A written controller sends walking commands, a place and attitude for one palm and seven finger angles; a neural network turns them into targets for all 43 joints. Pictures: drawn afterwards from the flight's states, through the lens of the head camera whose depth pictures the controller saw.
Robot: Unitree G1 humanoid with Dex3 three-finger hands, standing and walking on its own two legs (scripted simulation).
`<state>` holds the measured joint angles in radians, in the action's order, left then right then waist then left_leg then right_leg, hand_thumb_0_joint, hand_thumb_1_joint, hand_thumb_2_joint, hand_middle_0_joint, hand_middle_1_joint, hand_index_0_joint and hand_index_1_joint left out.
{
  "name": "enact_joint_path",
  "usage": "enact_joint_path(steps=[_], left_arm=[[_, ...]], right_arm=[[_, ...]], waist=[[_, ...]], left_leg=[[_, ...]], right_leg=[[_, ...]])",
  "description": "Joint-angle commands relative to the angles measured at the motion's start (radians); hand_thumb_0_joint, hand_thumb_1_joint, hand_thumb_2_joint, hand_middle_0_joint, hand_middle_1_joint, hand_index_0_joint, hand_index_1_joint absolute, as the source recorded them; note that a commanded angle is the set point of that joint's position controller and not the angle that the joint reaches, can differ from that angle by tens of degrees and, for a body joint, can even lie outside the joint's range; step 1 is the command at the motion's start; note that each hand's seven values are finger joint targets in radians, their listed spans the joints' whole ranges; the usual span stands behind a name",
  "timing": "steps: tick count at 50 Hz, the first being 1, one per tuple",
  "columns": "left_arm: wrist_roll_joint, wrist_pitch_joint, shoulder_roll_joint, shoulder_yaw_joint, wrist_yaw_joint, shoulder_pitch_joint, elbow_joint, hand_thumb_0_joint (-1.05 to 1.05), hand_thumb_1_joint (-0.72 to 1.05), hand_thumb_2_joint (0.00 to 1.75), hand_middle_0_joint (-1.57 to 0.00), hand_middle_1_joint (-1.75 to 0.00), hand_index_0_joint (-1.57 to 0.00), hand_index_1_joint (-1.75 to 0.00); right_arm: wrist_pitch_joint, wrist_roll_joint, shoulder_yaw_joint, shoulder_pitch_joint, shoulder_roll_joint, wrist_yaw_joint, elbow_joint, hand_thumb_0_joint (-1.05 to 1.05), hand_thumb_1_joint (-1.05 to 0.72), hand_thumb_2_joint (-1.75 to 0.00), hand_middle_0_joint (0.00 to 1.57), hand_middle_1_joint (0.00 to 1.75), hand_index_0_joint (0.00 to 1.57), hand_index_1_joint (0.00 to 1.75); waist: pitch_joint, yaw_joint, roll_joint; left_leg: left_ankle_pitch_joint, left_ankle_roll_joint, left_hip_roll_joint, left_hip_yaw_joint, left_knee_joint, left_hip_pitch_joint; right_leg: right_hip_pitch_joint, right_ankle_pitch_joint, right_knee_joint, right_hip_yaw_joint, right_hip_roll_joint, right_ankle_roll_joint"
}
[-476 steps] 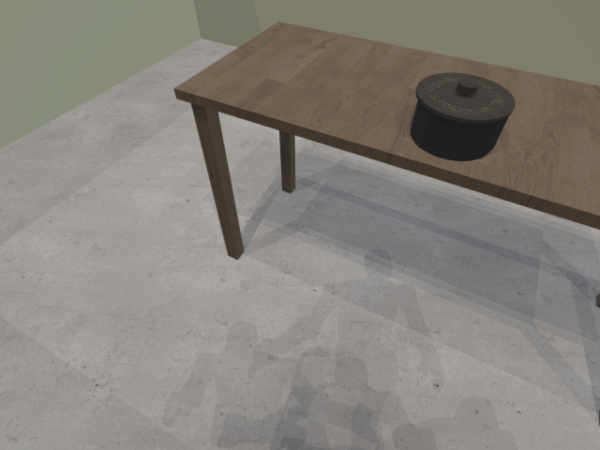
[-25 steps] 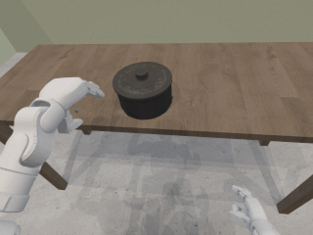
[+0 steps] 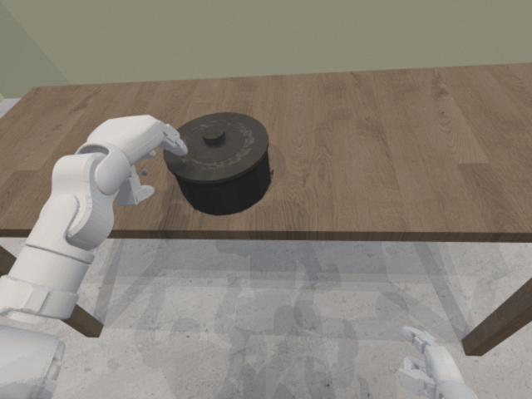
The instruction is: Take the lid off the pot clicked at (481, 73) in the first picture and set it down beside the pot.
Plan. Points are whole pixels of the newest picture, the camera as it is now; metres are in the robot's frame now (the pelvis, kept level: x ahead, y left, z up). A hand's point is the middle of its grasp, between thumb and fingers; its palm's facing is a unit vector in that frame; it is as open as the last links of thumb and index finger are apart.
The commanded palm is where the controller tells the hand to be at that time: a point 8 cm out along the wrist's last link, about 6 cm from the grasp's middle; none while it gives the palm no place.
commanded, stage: move the open hand above the knob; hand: left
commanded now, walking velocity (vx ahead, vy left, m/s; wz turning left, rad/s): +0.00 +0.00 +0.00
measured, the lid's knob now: (213, 135) +0.52 +0.15 +0.12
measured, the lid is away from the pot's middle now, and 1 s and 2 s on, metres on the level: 0.00 0.00 0.00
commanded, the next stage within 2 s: lower the open fingers around the knob in 1.68 s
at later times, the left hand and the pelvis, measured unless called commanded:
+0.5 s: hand (173, 141) +0.44 +0.18 +0.17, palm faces -0.25 -0.09 -0.97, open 10.1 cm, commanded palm +0.43 +0.18 +0.25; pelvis +0.02 +0.01 +0.00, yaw +0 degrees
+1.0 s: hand (212, 111) +0.50 +0.13 +0.18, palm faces -0.27 -0.08 -0.96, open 10.1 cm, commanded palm +0.49 +0.14 +0.25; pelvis +0.04 +0.01 +0.00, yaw -1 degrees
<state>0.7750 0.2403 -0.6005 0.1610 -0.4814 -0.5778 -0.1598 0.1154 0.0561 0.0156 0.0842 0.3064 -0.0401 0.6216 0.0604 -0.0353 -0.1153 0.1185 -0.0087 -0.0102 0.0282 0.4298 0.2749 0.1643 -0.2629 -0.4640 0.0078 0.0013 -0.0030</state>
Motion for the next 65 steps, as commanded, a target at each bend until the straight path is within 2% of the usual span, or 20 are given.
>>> enact_joint_path(steps=[1,5,9,12,15,22,25,32,35,38,39,42,46,49,50,55,57,61,64,65], left_arm=[[0.027,0.003,-0.268,-0.174,0.041,-0.446,0.188,0.00,-0.35,1.53,-0.84,-0.08,-0.84,-0.08],[0.036,0.021,-0.255,-0.164,0.044,-0.470,0.150,0.00,-0.35,1.53,-0.84,-0.08,-0.84,-0.08],[0.030,0.039,-0.177,-0.093,0.041,-0.501,0.135,0.00,-0.35,1.53,-0.84,-0.08,-0.84,-0.08],[0.045,0.052,-0.204,-0.097,0.043,-0.573,0.063,0.00,-0.35,1.53,-0.84,-0.08,-0.84,-0.08],[0.054,0.044,-0.195,-0.079,0.044,-0.656,0.072,0.00,-0.35,1.53,-0.84,-0.08,-0.84,-0.08],[0.061,0.058,-0.136,-0.031,0.047,-0.726,-0.074,0.00,-0.35,1.53,-0.84,-0.08,-0.84,-0.08],[0.068,0.052,-0.142,-0.031,0.050,-0.790,-0.042,0.00,-0.35,1.53,-0.84,-0.08,-0.84,-0.08],[0.078,0.077,-0.065,0.016,0.064,-0.830,-0.234,0.00,-0.35,1.53,-0.84,-0.08,-0.84,-0.08],[0.092,0.060,-0.112,-0.011,0.077,-0.962,-0.151,0.00,-0.35,1.53,-0.84,-0.08,-0.84,-0.08],[0.092,0.070,-0.074,0.001,0.084,-0.923,-0.280,0.00,-0.35,1.53,-0.84,-0.08,-0.84,-0.08],[0.086,0.070,-0.113,-0.041,0.086,-0.879,-0.321,0.00,-0.35,1.53,-0.84,-0.08,-0.84,-0.08],[0.094,0.081,-0.022,0.045,0.081,-0.942,-0.378,0.00,-0.35,1.53,-0.84,-0.08,-0.84,-0.08],[0.111,0.061,-0.096,-0.007,0.086,-1.046,-0.316,0.00,-0.35,1.53,-0.84,-0.08,-0.84,-0.08],[0.099,0.069,-0.036,0.019,0.083,-0.935,-0.432,0.00,-0.35,1.53,-0.84,-0.08,-0.84,-0.08],[0.107,0.069,-0.094,-0.022,0.085,-0.941,-0.438,0.00,-0.35,1.53,-0.84,-0.08,-0.84,-0.08],[0.118,0.054,-0.137,-0.042,0.089,-0.995,-0.318,0.00,-0.35,1.53,-0.84,-0.08,-0.84,-0.08],[0.114,0.067,-0.093,-0.011,0.086,-0.949,-0.365,0.00,-0.35,1.53,-0.84,-0.08,-0.84,-0.08],[0.106,0.071,-0.152,-0.061,0.076,-0.916,-0.267,0.00,-0.35,1.53,-0.84,-0.08,-0.84,-0.08],[0.098,0.088,-0.091,-0.010,0.065,-0.849,-0.286,0.00,-0.35,1.53,-0.84,-0.08,-0.84,-0.08],[0.102,0.092,-0.117,-0.027,0.065,-0.864,-0.281,0.00,-0.35,1.53,-0.84,-0.08,-0.84,-0.08]], right_arm=[[-0.047,0.004,-0.038,-0.146,0.095,-0.003,-0.164,0.00,-0.90,-0.90,0.20,0.30,0.20,0.30],[-0.038,0.004,-0.037,-0.134,0.099,-0.010,-0.157,0.00,-0.90,-0.90,0.20,0.30,0.20,0.30],[-0.028,0.011,-0.040,-0.144,0.097,-0.011,-0.163,0.00,-0.90,-0.90,0.20,0.30,0.20,0.30],[-0.022,0.010,-0.037,-0.123,0.100,-0.003,-0.142,0.00,-0.90,-0.90,0.20,0.30,0.20,0.30],[-0.028,0.008,-0.035,-0.113,0.095,-0.002,-0.145,0.00,-0.90,-0.90,0.20,0.30,0.20,0.30],[-0.014,0.014,-0.039,-0.073,0.100,-0.004,-0.117,0.00,-0.90,-0.90,0.20,0.30,0.20,0.30],[-0.021,0.012,-0.041,-0.059,0.101,-0.008,-0.125,0.00,-0.90,-0.90,0.20,0.30,0.20,0.30],[-0.009,0.015,-0.046,-0.012,0.105,-0.010,-0.090,0.00,-0.90,-0.90,0.20,0.30,0.20,0.30],[-0.023,0.007,-0.050,0.004,0.106,-0.009,-0.095,0.00,-0.90,-0.90,0.20,0.30,0.20,0.30],[-0.022,0.006,-0.051,0.022,0.104,-0.008,-0.076,0.00,-0.90,-0.90,0.20,0.30,0.20,0.30],[-0.020,0.006,-0.056,0.040,0.115,-0.008,-0.071,0.00,-0.90,-0.90,0.20,0.30,0.20,0.30],[-0.012,0.009,-0.050,0.038,0.106,-0.007,-0.063,0.00,-0.90,-0.90,0.20,0.30,0.20,0.30],[-0.026,0.001,-0.055,0.055,0.108,0.001,-0.069,0.00,-0.90,-0.90,0.20,0.30,0.20,0.30],[-0.016,0.004,-0.057,0.072,0.112,0.002,-0.059,0.00,-0.90,-0.90,0.20,0.30,0.20,0.30],[-0.014,0.005,-0.053,0.074,0.116,0.002,-0.057,0.00,-0.90,-0.90,0.20,0.30,0.20,0.30],[-0.020,0.000,-0.055,0.060,0.110,0.008,-0.083,0.00,-0.90,-0.90,0.20,0.30,0.20,0.30],[-0.016,0.003,-0.052,0.053,0.107,0.008,-0.079,0.00,-0.90,-0.90,0.20,0.30,0.20,0.30],[-0.019,0.002,-0.056,0.033,0.111,0.005,-0.099,0.00,-0.90,-0.90,0.20,0.30,0.20,0.30],[-0.011,0.007,-0.055,0.020,0.111,0.003,-0.100,0.00,-0.90,-0.90,0.20,0.30,0.20,0.30],[-0.008,0.008,-0.050,0.019,0.112,0.003,-0.097,0.00,-0.90,-0.90,0.20,0.30,0.20,0.30]], waist=[[-0.386,-0.009,0.098],[-0.389,-0.002,0.098],[-0.372,0.016,0.093],[-0.355,0.023,0.123],[-0.423,0.027,0.099],[-0.394,0.048,0.117],[-0.464,0.050,0.080],[-0.410,0.066,0.147],[-0.522,0.066,0.091],[-0.475,0.070,0.138],[-0.468,0.065,0.154],[-0.423,0.082,0.156],[-0.525,0.083,0.131],[-0.454,0.082,0.179],[-0.456,0.075,0.189],[-0.535,0.066,0.161],[-0.489,0.071,0.166],[-0.531,0.058,0.170],[-0.469,0.064,0.170],[-0.462,0.063,0.178]], left_leg=[[-0.130,-0.049,-0.062,-0.043,-0.014,-0.243],[-0.144,-0.047,-0.063,-0.045,-0.010,-0.236],[-0.126,-0.048,-0.063,-0.041,-0.004,-0.239],[-0.100,-0.047,-0.061,-0.041,-0.014,-0.226],[-0.134,-0.049,-0.066,-0.037,-0.005,-0.251],[-0.140,-0.046,-0.060,-0.034,-0.007,-0.239],[-0.189,-0.050,-0.064,-0.031,0.002,-0.275],[-0.164,-0.049,-0.060,-0.036,-0.008,-0.239],[-0.210,-0.052,-0.062,-0.029,-0.002,-0.298],[-0.213,-0.053,-0.058,-0.039,0.001,-0.269],[-0.223,-0.056,-0.057,-0.040,0.003,-0.251],[-0.183,-0.055,-0.063,-0.051,-0.007,-0.228],[-0.238,-0.062,-0.060,-0.048,0.009,-0.282],[-0.233,-0.063,-0.060,-0.054,0.001,-0.232],[-0.221,-0.063,-0.059,-0.062,-0.005,-0.221],[-0.268,-0.072,-0.061,-0.071,0.008,-0.250],[-0.263,-0.071,-0.062,-0.076,0.011,-0.237],[-0.307,-0.077,-0.063,-0.076,0.026,-0.260],[-0.288,-0.073,-0.062,-0.078,0.022,-0.245],[-0.280,-0.070,-0.062,-0.077,0.018,-0.238]], right_leg=[[-0.014,0.250,0.071,-0.027,0.052,0.027],[-0.010,0.264,0.068,-0.029,0.055,0.029],[0.021,0.247,0.065,-0.035,0.059,0.029],[0.034,0.225,0.071,-0.035,0.058,0.025],[0.014,0.250,0.063,-0.033,0.058,0.030],[0.046,0.258,0.059,-0.049,0.063,0.033],[0.024,0.299,0.056,-0.043,0.064,0.039],[0.060,0.283,0.060,-0.054,0.068,0.035],[0.023,0.320,0.057,-0.042,0.069,0.040],[0.045,0.330,0.053,-0.045,0.068,0.037],[0.024,0.352,0.059,-0.046,0.067,0.038],[0.059,0.327,0.062,-0.046,0.065,0.032],[0.020,0.385,0.056,-0.027,0.064,0.032],[0.034,0.386,0.063,-0.038,0.064,0.031],[0.017,0.387,0.062,-0.031,0.062,0.027],[-0.034,0.459,0.057,-0.011,0.053,0.024],[-0.005,0.450,0.055,-0.017,0.055,0.023],[-0.038,0.505,0.050,-0.008,0.052,0.022],[0.000,0.478,0.060,-0.018,0.054,0.022],[-0.001,0.468,0.056,-0.020,0.056,0.022]])
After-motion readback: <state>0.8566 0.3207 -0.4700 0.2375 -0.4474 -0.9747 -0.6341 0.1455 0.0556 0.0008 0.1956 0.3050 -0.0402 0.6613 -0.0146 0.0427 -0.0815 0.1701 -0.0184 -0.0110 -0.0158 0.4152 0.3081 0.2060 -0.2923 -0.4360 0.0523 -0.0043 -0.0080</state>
